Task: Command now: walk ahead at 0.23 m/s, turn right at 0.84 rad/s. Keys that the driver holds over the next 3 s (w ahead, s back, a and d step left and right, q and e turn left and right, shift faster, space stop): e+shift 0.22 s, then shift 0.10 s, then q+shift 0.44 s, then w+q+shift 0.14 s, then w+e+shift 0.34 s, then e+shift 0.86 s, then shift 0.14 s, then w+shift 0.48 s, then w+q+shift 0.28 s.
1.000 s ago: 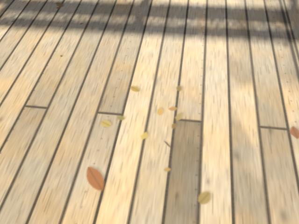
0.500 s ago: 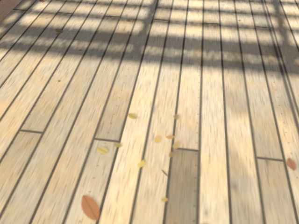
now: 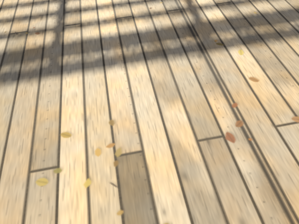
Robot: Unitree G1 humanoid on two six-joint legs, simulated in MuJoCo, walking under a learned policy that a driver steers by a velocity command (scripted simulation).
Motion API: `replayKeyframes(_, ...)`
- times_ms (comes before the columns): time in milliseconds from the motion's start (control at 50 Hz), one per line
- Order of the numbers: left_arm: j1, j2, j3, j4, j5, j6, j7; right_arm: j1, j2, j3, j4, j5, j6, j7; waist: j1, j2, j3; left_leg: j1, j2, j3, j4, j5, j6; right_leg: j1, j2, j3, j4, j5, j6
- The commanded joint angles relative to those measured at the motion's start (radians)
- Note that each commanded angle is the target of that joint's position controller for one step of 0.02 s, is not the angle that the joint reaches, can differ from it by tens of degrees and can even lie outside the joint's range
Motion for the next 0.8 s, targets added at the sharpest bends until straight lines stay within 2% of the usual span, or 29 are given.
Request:
replayKeyframes(20, -0.049, 0.046, 0.010, -0.079, -0.011, -0.010, 0.015, 0.014, -0.169, -0.038, -0.062, 0.025, 0.013, 0.013, -0.007, 0.096, 0.052, -0.137, 0.202, -0.018, 0.102, 0.385, 0.116, 0.142, 0.114, -0.139, -0.100, 0.004, -0.029)
replayKeyframes(40, 0.072, 0.066, 0.025, -0.046, -0.006, -0.022, 0.034, 0.006, -0.169, -0.035, -0.069, 0.032, 0.020, 0.023, 0.063, 0.040, -0.007, -0.168, 0.182, 0.011, 0.311, 0.479, 0.089, 0.272, 0.160, -0.121, -0.162, 0.032, -0.056)
replayKeyframes(60, 0.243, 0.146, 0.051, 0.004, 0.006, -0.035, 0.061, 0.001, -0.138, -0.024, -0.096, 0.032, 0.026, 0.037, 0.147, -0.135, -0.077, -0.311, 0.122, 0.025, 0.645, 0.314, 0.035, 0.436, 0.097, 0.080, -0.310, 0.017, -0.098)
replayKeyframes(80, 0.233, 0.317, 0.080, -0.023, 0.000, -0.033, 0.071, -0.010, -0.007, 0.010, -0.193, 0.014, 0.027, 0.044, 0.080, -0.366, -0.109, -0.685, -0.048, -0.037, 0.951, -0.393, -0.027, 0.594, -0.184, 0.627, -0.434, 0.144, -0.226)
replayKeyframes(100, 0.230, 0.340, 0.091, -0.047, -0.039, -0.037, 0.068, -0.105, -0.044, 0.009, -0.225, -0.008, 0.026, 0.024, 0.118, -0.161, -0.201, -0.723, -0.051, -0.288, 0.985, -0.354, -0.010, 0.578, -0.244, 0.829, -0.549, 0.169, -0.283)
replayKeyframes(120, 0.175, 0.299, 0.084, -0.067, -0.017, -0.037, 0.069, -0.107, -0.072, 0.004, -0.230, -0.009, 0.023, 0.019, 0.091, -0.121, -0.161, -0.735, -0.021, -0.305, 0.956, -0.262, 0.019, 0.553, -0.232, 0.714, -0.518, 0.131, -0.264)
replayKeyframes(140, 0.122, 0.247, 0.071, -0.070, -0.011, -0.035, 0.074, -0.121, -0.063, 0.011, -0.215, 0.002, 0.018, 0.010, 0.073, -0.113, -0.085, -0.722, -0.002, -0.307, 0.895, -0.165, 0.034, 0.471, -0.167, 0.596, -0.499, 0.170, -0.239)
replayKeyframes(160, 0.082, 0.196, 0.058, -0.083, -0.011, -0.034, 0.078, -0.103, -0.077, 0.007, -0.207, -0.003, 0.020, 0.004, 0.047, -0.135, -0.051, -0.693, 0.007, -0.314, 0.852, -0.119, 0.042, 0.423, -0.109, 0.524, -0.486, 0.250, -0.210)
replayKeyframes(180, 0.042, 0.145, 0.040, -0.103, -0.020, -0.030, 0.075, -0.053, -0.086, 0.007, -0.184, -0.007, 0.033, 0.003, 0.021, -0.119, -0.071, -0.636, 0.013, -0.316, 0.821, -0.072, 0.048, 0.376, -0.074, 0.457, -0.477, 0.380, -0.194)
replayKeyframes(200, 0.036, 0.137, 0.036, -0.114, -0.022, -0.032, 0.071, -0.030, -0.087, 0.005, -0.177, -0.009, 0.048, 0.006, 0.014, -0.105, -0.095, -0.605, 0.001, -0.310, 0.803, -0.056, 0.045, 0.363, -0.064, 0.432, -0.460, 0.506, -0.196)
replayKeyframes(240, 0.076, 0.158, 0.045, -0.093, -0.027, -0.033, 0.066, -0.032, -0.067, 0.016, -0.177, -0.005, 0.064, 0.010, 0.010, -0.021, -0.114, -0.582, -0.027, -0.315, 0.777, -0.031, 0.047, 0.354, -0.059, 0.420, -0.460, 0.566, -0.199)
replayKeyframes(260, 0.062, 0.150, 0.044, -0.097, -0.012, -0.037, 0.068, -0.007, -0.054, 0.020, -0.161, 0.001, 0.063, 0.008, 0.013, -0.021, -0.126, -0.571, -0.032, -0.320, 0.729, -0.006, 0.053, 0.354, -0.051, 0.389, -0.457, 0.569, -0.193)
replayKeyframes(300, 0.082, 0.146, 0.037, -0.080, -0.002, -0.043, 0.070, -0.041, -0.066, 0.017, -0.177, 0.006, 0.065, 0.001, 0.038, -0.065, -0.099, -0.598, -0.042, -0.314, 0.679, 0.045, 0.053, 0.365, -0.040, 0.388, -0.458, 0.578, -0.178)
replayKeyframes(320, 0.106, 0.136, 0.034, -0.065, -0.008, -0.044, 0.071, -0.067, -0.068, 0.017, -0.190, 0.005, 0.069, -0.005, 0.044, -0.066, -0.092, -0.612, -0.045, -0.320, 0.671, 0.061, 0.053, 0.376, -0.042, 0.399, -0.460, 0.575, -0.171)
replayKeyframes(340, 0.103, 0.122, 0.023, -0.061, -0.013, -0.045, 0.080, -0.072, -0.077, 0.013, -0.192, 0.003, 0.068, -0.006, 0.037, -0.085, -0.080, -0.615, -0.048, -0.313, 0.639, 0.053, 0.045, 0.389, -0.044, 0.383, -0.475, 0.589, -0.168)
replayKeyframes(380, 0.111, 0.086, 0.008, -0.044, -0.011, -0.047, 0.078, -0.046, -0.052, 0.024, -0.175, 0.009, 0.073, 0.001, 0.044, -0.065, -0.086, -0.617, -0.035, -0.308, 0.598, 0.121, 0.064, 0.445, -0.061, 0.366, -0.472, 0.659, -0.147)
replayKeyframes(420, 0.094, 0.016, -0.025, -0.029, 0.000, -0.062, 0.081, -0.032, -0.023, 0.034, -0.153, 0.017, 0.073, 0.007, 0.041, -0.070, -0.080, -0.525, -0.028, -0.301, 0.494, 0.147, 0.080, 0.423, -0.046, 0.297, -0.482, 0.710, -0.120)
replayKeyframes(460, 0.090, 0.028, -0.034, -0.013, 0.011, -0.065, 0.084, -0.055, -0.025, 0.038, -0.151, 0.028, 0.078, 0.017, 0.050, -0.096, -0.045, -0.445, -0.054, -0.280, 0.421, 0.135, 0.096, 0.393, -0.043, 0.248, -0.491, 0.732, -0.107)
replayKeyframes(500, 0.094, 0.081, -0.022, -0.003, 0.014, -0.056, 0.090, -0.069, -0.063, 0.027, -0.164, 0.031, 0.081, 0.027, 0.059, -0.099, -0.017, -0.444, -0.092, -0.265, 0.408, 0.062, 0.113, 0.417, -0.066, 0.237, -0.463, 0.741, -0.122)
replayKeyframes(540, 0.095, 0.101, -0.017, 0.001, 0.007, -0.041, 0.098, -0.066, -0.080, 0.019, -0.178, 0.029, 0.084, 0.036, 0.062, -0.088, -0.002, -0.457, -0.106, -0.258, 0.388, -0.021, 0.130, 0.464, -0.098, 0.246, -0.420, 0.737, -0.144)
replayKeyframes(600, 0.072, 0.110, -0.015, 0.003, -0.006, -0.030, 0.110, -0.031, -0.060, 0.020, -0.191, 0.029, 0.083, 0.044, 0.049, -0.076, -0.002, -0.408, -0.129, -0.238, 0.284, -0.072, 0.158, 0.502, -0.124, 0.245, -0.339, 0.761, -0.150)
replayKeyframes(640, 0.031, 0.126, -0.010, -0.003, -0.021, -0.036, 0.118, 0.039, -0.068, 0.013, -0.188, 0.020, 0.074, 0.037, -0.006, -0.034, -0.035, -0.248, -0.139, -0.293, 0.086, 0.136, 0.198, 0.444, -0.061, 0.172, -0.179, 0.762, -0.085)
replayKeyframes(660, 0.002, 0.115, -0.013, -0.037, -0.017, -0.043, 0.118, 0.101, -0.166, -0.011, -0.194, 0.007, 0.063, 0.032, -0.027, 0.108, -0.085, -0.124, 0.015, -0.554, 0.021, 0.434, 0.264, 0.310, 0.042, 0.093, 0.067, 0.551, -0.028)
replayKeyframes(680, -0.043, 0.054, -0.030, -0.094, -0.002, -0.035, 0.113, 0.124, -0.260, -0.044, -0.191, 0.023, 0.062, 0.032, -0.017, 0.277, -0.049, -0.018, 0.223, -0.883, -0.011, 0.882, 0.440, -0.010, 0.260, 0.027, 0.258, -0.276, 0.038)
replayKeyframes(700, -0.009, 0.041, -0.041, -0.074, 0.028, -0.024, 0.117, 0.188, -0.227, -0.039, -0.170, 0.040, 0.062, 0.034, -0.017, 0.143, -0.081, -0.002, 0.243, -0.900, -0.023, 0.838, 0.484, -0.039, 0.213, 0.145, 0.379, -0.382, 0.056)
replayKeyframes(740, -0.043, 0.064, -0.035, -0.069, 0.005, -0.024, 0.111, 0.055, -0.171, -0.033, -0.198, 0.036, 0.081, 0.021, 0.017, 0.016, 0.014, -0.099, 0.117, -0.733, -0.046, 0.587, 0.409, -0.068, 0.153, 0.165, 0.361, -0.212, 0.087)
replayKeyframes(760, -0.054, 0.078, -0.032, -0.071, 0.006, -0.023, 0.106, 0.006, -0.155, -0.027, -0.214, 0.041, 0.090, 0.017, 0.036, 0.026, 0.018, -0.105, 0.057, -0.690, -0.051, 0.531, 0.365, -0.069, 0.137, 0.161, 0.301, -0.151, 0.102)
replayKeyframes(780, -0.032, 0.082, -0.033, -0.065, 0.020, -0.025, 0.090, 0.014, -0.151, -0.029, -0.217, 0.039, 0.093, 0.018, 0.031, 0.047, -0.048, -0.087, 0.007, -0.673, -0.074, 0.331, 0.347, -0.034, 0.135, 0.148, 0.259, -0.109, 0.113)
replayKeyframes(800, -0.040, 0.078, -0.036, -0.063, 0.026, -0.026, 0.073, 0.032, -0.158, -0.032, -0.215, 0.036, 0.093, 0.023, 0.016, 0.061, -0.068, -0.086, -0.018, -0.693, -0.115, 0.059, 0.344, -0.026, 0.136, 0.139, 0.216, -0.086, 0.119)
